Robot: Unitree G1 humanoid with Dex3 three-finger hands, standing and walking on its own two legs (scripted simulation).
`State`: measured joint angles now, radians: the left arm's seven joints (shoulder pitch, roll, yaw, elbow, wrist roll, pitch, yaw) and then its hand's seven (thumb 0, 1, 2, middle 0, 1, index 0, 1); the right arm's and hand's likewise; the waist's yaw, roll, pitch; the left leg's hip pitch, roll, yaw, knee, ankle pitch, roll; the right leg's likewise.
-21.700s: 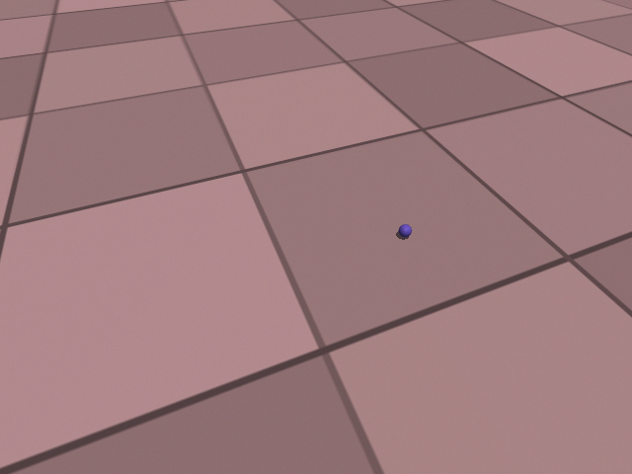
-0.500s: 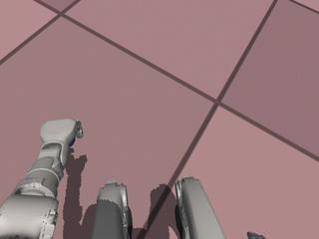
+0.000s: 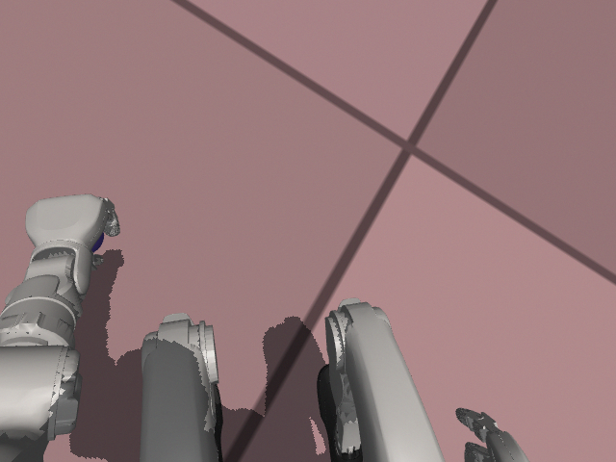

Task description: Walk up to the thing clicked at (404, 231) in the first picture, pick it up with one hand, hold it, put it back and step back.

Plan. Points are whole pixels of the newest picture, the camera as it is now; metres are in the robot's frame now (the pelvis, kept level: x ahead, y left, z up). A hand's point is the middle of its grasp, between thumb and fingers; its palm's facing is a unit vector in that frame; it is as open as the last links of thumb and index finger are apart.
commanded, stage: crouch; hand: left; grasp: from above
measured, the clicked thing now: (80, 235) +0.44 +0.29 -0.19
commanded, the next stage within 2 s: lower in 0.54 s
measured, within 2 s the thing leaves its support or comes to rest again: neither
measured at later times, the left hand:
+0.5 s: hand (100, 252) +0.43 +0.28 -0.24, palm faces -0.45 -0.06 -0.89, open 6.5 cm
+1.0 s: hand (112, 259) +0.43 +0.28 -0.30, palm faces -0.47 -0.09 -0.88, open 6.4 cm
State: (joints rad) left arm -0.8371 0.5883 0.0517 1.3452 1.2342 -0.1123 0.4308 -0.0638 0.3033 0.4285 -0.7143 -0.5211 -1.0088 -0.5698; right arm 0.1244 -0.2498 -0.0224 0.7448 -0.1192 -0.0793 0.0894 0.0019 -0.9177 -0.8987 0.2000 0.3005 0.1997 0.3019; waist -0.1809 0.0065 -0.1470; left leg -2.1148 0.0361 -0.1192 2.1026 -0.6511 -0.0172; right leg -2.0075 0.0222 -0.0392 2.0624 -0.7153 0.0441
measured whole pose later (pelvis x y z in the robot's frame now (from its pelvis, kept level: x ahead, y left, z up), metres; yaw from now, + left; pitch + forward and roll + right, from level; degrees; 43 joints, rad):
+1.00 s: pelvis -0.01 +0.00 -0.10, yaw -4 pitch +32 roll -8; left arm -0.90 0.76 0.15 1.50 1.29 -0.24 0.48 -0.09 0.33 0.36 -0.73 -0.48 -1.01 -0.51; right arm 0.10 -0.27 0.07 0.77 -0.18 -0.08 0.14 0.00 -0.92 -0.90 0.20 0.30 0.20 0.30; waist -0.23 -0.06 0.00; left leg -2.35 0.03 -0.20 2.43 -0.66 -0.04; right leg -2.24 0.06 -0.08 2.37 -0.72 0.05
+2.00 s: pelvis +0.00 +0.00 -0.13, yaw -8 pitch +28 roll -12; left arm -0.93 0.88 0.17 1.68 1.29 -0.23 0.65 -0.09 0.33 0.35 -0.74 -0.48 -1.02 -0.50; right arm 0.05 -0.30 0.20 0.77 -0.27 -0.21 0.25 0.00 -0.91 -0.90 0.20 0.30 0.20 0.30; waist -0.30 -0.12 0.11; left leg -2.37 0.04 -0.28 2.56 -0.71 -0.04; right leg -2.23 0.10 -0.13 2.44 -0.72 0.07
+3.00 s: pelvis -0.01 +0.01 -0.13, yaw -10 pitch +25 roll -14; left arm -0.95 0.96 0.15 1.73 1.25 -0.22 0.67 -0.01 -0.16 0.68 -0.38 -0.72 -0.39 -0.71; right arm 0.04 -0.34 0.26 0.73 -0.28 -0.30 0.29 0.00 -0.91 -0.90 0.20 0.30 0.20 0.30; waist -0.32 -0.15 0.16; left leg -2.34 0.04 -0.31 2.57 -0.70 -0.04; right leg -2.20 0.11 -0.16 2.42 -0.70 0.08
